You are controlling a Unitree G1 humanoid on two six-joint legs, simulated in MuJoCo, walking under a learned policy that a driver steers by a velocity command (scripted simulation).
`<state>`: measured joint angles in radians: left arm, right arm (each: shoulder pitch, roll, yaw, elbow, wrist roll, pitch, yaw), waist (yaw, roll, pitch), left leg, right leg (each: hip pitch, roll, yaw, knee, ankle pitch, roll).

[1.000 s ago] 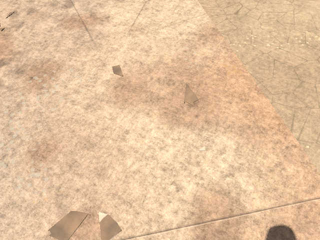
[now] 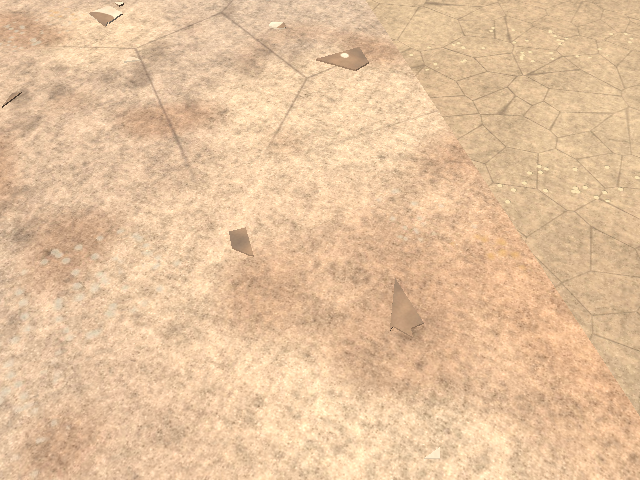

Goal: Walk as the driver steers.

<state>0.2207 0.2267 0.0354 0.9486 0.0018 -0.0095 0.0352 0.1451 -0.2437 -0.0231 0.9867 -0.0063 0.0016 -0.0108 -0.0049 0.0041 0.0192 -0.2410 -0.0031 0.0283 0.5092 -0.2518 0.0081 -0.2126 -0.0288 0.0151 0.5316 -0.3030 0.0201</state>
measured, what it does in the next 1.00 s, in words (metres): stands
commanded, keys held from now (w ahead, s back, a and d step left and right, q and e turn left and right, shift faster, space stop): no key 1.00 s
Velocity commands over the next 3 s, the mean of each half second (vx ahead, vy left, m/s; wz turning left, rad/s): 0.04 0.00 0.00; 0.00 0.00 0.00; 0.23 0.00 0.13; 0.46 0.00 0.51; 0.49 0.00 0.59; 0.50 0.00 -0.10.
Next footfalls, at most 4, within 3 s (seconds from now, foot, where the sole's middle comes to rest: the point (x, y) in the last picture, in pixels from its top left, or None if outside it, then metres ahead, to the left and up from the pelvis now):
1.78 left None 0.38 0.13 -0.77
2.24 right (313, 394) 0.72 0.06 -0.77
2.74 left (148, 387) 0.74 0.43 -0.77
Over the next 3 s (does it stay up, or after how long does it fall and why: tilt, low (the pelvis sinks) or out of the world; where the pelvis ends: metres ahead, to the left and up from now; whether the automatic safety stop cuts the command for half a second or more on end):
stays up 0.78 0.34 0.01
